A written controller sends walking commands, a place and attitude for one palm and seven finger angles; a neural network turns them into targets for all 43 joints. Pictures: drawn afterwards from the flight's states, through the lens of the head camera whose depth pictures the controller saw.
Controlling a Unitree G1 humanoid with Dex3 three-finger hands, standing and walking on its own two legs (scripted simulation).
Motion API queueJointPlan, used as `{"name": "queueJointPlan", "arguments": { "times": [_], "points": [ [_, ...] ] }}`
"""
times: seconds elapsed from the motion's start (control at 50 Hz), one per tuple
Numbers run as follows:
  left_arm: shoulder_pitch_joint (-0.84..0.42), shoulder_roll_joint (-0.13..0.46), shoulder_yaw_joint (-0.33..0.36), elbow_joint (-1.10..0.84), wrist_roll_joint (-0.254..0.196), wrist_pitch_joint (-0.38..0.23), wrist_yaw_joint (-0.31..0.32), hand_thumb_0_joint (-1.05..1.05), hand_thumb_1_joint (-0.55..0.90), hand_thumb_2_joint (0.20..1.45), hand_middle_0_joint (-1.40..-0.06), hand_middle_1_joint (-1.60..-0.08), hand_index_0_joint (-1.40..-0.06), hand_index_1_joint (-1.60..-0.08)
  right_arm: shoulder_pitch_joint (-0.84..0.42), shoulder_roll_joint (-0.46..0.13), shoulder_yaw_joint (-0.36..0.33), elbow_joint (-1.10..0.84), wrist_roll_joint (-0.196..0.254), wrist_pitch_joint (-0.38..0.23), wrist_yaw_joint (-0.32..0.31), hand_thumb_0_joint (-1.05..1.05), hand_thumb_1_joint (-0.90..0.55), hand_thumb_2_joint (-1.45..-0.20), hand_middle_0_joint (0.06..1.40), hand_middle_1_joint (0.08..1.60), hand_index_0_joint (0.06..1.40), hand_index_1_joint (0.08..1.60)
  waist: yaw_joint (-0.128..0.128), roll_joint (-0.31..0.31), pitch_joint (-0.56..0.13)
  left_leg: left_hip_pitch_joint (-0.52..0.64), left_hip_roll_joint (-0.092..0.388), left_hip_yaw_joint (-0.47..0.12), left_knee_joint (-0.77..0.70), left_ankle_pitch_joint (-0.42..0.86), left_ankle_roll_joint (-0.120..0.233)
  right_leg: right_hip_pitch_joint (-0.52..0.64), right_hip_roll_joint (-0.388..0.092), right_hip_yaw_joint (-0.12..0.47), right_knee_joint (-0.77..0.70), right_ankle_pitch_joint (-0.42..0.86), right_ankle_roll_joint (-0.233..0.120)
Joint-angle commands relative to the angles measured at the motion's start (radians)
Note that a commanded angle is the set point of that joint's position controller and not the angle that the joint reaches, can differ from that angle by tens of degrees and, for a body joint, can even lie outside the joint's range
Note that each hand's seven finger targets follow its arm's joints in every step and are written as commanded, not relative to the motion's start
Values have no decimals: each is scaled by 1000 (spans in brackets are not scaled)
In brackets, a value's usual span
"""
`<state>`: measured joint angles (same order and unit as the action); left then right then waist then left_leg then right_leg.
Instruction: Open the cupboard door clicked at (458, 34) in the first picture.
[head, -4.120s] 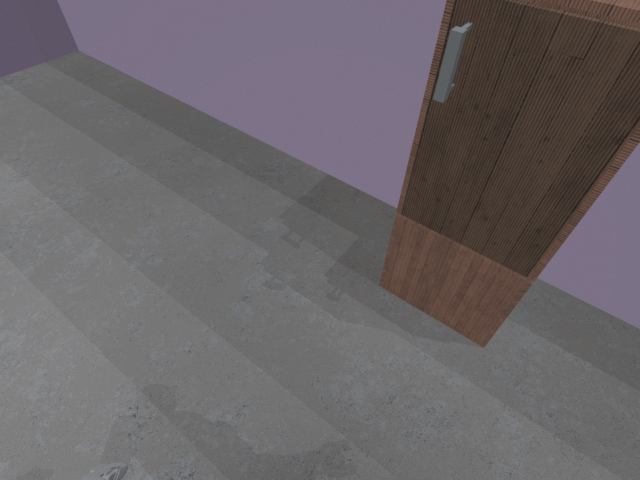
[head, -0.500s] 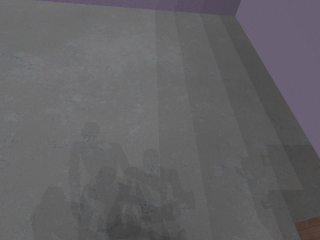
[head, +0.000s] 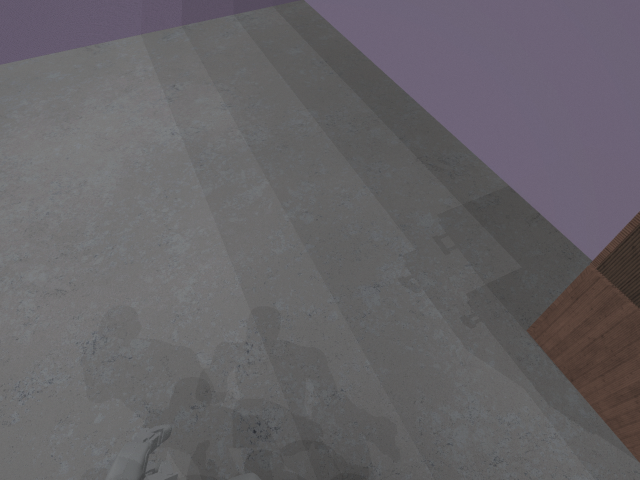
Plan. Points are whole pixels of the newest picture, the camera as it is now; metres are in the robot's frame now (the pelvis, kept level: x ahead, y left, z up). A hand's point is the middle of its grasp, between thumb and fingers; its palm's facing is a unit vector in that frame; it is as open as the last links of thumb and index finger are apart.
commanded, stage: turn to face it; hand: left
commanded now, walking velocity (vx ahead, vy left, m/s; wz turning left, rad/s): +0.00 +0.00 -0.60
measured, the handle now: out of the picture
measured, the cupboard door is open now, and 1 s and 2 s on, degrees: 0 0 0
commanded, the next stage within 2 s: take the last steps up to it in 1.62 s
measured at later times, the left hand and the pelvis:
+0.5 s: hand out of the picture +0.14 +0.22 -0.16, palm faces -0.24 -0.96 -0.17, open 7.4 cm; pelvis +0.00 +0.05 +0.02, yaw -17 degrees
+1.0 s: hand (250, 443) +0.19 +0.11 -0.13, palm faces -0.55 -0.80 -0.26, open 7.4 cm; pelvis -0.02 +0.01 +0.02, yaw -35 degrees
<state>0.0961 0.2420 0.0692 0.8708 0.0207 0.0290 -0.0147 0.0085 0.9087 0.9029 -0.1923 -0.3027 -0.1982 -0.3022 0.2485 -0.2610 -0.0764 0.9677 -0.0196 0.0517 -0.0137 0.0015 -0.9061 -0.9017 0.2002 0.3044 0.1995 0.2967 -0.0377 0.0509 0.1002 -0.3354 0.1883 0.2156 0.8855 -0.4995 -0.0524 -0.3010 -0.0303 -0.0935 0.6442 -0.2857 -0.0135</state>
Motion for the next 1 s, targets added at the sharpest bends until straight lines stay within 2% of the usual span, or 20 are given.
{"name": "queueJointPlan", "arguments": {
  "times": [0.0,0.02,0.08,0.16,0.22,0.28,0.3,0.32,0.34,0.36,0.4,0.46,0.66,0.74,0.76,0.78,0.8,0.82,0.88,0.98],
  "points": [
    [93,218,56,-50,-1,-3,35,0,900,900,-200,-300,-200,-300,-100,-74,-5,-143,3,-20,-8,0,-900,-900,200,300,200,300,80,-261,-115,-284,-35,-209,302,-4,-27,163,-292,386,-307,379,-184],
    [35,195,46,-67,0,-2,32,0,900,900,-200,-300,-200,-300,-70,-75,-7,-127,0,-19,-4,0,-900,-900,200,300,200,300,46,-212,-105,-251,-38,-196,278,57,-35,135,-245,321,-299,364,-162],
    [15,190,42,-73,3,-8,27,0,900,900,-200,-300,-200,-300,-19,-69,-5,-105,-1,-19,-3,0,-900,-900,200,300,200,300,26,-205,-130,-173,-68,-169,176,101,-46,104,-196,280,-281,383,-144],
    [59,203,48,-57,5,-4,21,0,900,900,-200,-300,-200,-300,-62,-60,-1,-130,5,-28,-5,0,-900,-900,200,300,200,300,55,-189,-149,-135,-107,-160,21,82,-42,121,-187,362,-265,368,-163],
    [39,209,54,-64,6,2,20,0,900,900,-200,-300,-200,-300,-38,-57,3,-136,12,-39,-11,0,-900,-900,200,300,200,300,44,-230,-179,-56,-128,-158,-122,70,-30,115,-183,408,-232,400,-162],
    [-8,176,50,-74,-7,15,18,0,900,900,-200,-300,-200,-300,73,-69,1,-108,14,-53,-22,0,-900,-900,200,300,200,300,-16,-158,-191,189,-130,-150,-448,250,-12,-30,-111,390,-125,311,-75],
    [7,114,40,-96,-15,22,11,0,900,900,-200,-300,-200,-300,87,-147,-11,-111,5,-64,-26,0,-900,-900,200,300,200,300,-20,68,-195,296,61,-371,-594,227,57,-200,15,291,36,78,-8],
    [21,77,33,-115,-11,22,0,0,900,900,-200,-300,-200,-300,67,-226,-24,-137,-2,-59,-22,0,-900,-900,200,300,200,300,-4,299,-147,255,282,-553,-664,291,156,-311,93,122,282,-294,52],
    [14,114,41,-89,8,32,4,0,900,900,-200,-300,-200,-300,26,-196,-18,-132,-5,-61,-28,0,-900,-900,200,300,200,300,-13,289,-116,160,294,-561,-668,273,162,-302,44,187,454,-284,68],
    [9,130,50,-80,9,28,-5,0,900,900,-200,-300,-200,-300,-17,-156,-6,-152,-3,-65,-29,0,-900,-900,200,300,200,300,14,175,-94,115,249,-497,-648,286,168,-287,28,182,529,-235,65],
    [45,100,53,-53,8,30,-20,0,900,900,-200,-300,-200,-300,-77,-120,1,-164,-6,-68,-28,0,-900,-900,200,300,200,300,47,74,-75,138,155,-302,-609,398,152,-289,12,137,612,-126,78],
    [48,73,44,-44,2,34,-24,0,900,900,-200,-300,-200,-300,-21,-99,-2,-142,0,-72,-29,0,-900,-900,200,300,200,300,28,110,-106,239,125,-197,-567,573,156,-292,-5,101,568,-99,95],
    [-42,38,22,-67,1,25,-22,0,900,900,-200,-300,-200,-300,72,-138,-38,-74,-6,-59,-12,0,-900,-900,200,300,200,300,-32,157,-125,319,196,-94,-483,743,174,-158,-13,-10,183,-184,78],
    [55,62,26,-43,-1,3,-12,0,900,900,-200,-300,-200,-300,37,-152,-42,-75,-3,-54,-1,0,-900,-900,200,300,200,300,27,126,-170,242,187,-6,-322,705,97,60,12,-35,-135,16,33],
    [132,124,35,-24,4,-11,-2,0,900,900,-200,-300,-200,-300,41,-129,-38,-86,6,-52,6,0,-900,-900,200,300,200,300,71,3,-206,98,157,24,-146,599,38,259,-59,60,-261,173,-3],
    [208,248,59,-4,11,-24,14,0,900,900,-200,-300,-200,-300,-3,-43,-9,-142,7,-48,11,0,-900,-900,200,300,200,300,112,-339,-202,-244,-1,46,84,-38,-26,434,-331,430,-297,561,-113],
    [248,275,62,5,-9,-16,25,0,900,900,-200,-300,-200,-300,-57,-52,-3,-171,7,-31,-2,0,-900,-900,200,300,200,300,128,-286,-204,-293,-39,-116,232,-164,-31,352,-412,458,-263,747,-198],
    [213,264,69,-5,-10,-11,32,0,900,900,-200,-300,-200,-300,-87,-47,0,-168,9,-21,-11,0,-900,-900,200,300,200,300,114,-328,-186,-307,-40,-185,289,-120,-27,288,-351,454,-286,633,-198],
    [53,169,41,-49,-8,-11,31,0,900,900,-200,-300,-200,-300,-59,-71,-7,-122,-1,-19,-5,0,-900,-900,200,300,200,300,40,-192,-123,-270,-33,-199,278,88,-45,201,-223,301,-281,487,-151],
    [72,183,40,-41,-3,-18,25,0,900,900,-200,-300,-200,-300,-54,-63,-4,-117,0,-16,-5,0,-900,-900,200,300,200,300,40,-163,-140,-203,-77,-186,169,120,-57,154,-186,330,-277,461,-160]
  ]
}}
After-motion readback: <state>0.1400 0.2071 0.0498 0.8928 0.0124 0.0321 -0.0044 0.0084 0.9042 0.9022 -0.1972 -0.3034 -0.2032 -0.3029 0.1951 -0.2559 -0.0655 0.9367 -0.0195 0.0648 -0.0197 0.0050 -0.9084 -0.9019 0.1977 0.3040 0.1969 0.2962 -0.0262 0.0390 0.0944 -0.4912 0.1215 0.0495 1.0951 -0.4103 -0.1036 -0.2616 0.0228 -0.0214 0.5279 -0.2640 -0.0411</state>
